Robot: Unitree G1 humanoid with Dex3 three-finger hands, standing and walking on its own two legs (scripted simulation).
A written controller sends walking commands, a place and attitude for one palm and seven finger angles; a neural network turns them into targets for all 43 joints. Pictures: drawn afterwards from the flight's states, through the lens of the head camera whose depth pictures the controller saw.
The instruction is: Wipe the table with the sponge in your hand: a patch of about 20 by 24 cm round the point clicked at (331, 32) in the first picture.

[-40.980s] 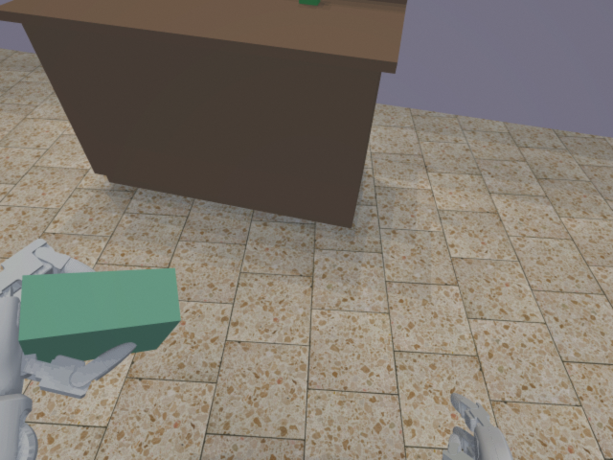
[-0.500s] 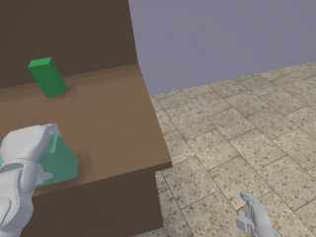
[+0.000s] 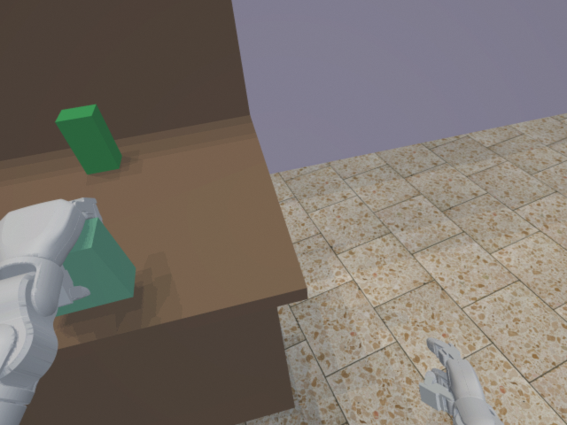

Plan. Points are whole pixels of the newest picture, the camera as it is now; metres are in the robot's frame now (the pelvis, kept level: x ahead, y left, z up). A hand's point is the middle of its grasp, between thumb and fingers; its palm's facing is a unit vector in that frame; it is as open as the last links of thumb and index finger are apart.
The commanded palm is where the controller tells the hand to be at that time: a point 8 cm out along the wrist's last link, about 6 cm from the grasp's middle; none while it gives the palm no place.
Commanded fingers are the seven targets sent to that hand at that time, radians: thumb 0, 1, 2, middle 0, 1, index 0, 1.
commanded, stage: lift the sponge slowly off the table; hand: left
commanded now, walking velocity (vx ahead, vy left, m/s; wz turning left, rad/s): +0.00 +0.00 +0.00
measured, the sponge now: (78, 278) +0.24 +0.34 +0.10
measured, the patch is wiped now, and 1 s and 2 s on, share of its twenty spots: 1.00 1.00 1.00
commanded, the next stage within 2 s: bring the sponge back beside the body in 1.10 s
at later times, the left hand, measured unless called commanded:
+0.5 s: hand (52, 244) +0.24 +0.33 +0.17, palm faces +0.08 -0.01 -1.00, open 9.6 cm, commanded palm +0.21 +0.34 +0.25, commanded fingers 0.00 0.10 1.30 -1.20 -1.60 -1.20 -1.60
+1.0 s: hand (45, 215) +0.26 +0.33 +0.21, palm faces +0.13 +0.01 -0.99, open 9.6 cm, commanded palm +0.21 +0.33 +0.29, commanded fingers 0.00 0.10 1.30 -1.20 -1.60 -1.20 -1.60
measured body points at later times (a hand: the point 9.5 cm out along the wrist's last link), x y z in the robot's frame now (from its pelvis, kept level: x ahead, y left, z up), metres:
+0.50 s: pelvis -0.01 +0.00 +0.00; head -0.02 -0.04 +0.45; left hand +0.23 +0.33 +0.23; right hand +0.24 -0.20 -0.09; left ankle +0.01 +0.12 -0.74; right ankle -0.02 -0.11 -0.74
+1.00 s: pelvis -0.02 +0.01 +0.00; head -0.03 -0.04 +0.45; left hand +0.25 +0.33 +0.26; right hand +0.23 -0.19 -0.09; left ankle +0.01 +0.12 -0.74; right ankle -0.02 -0.11 -0.74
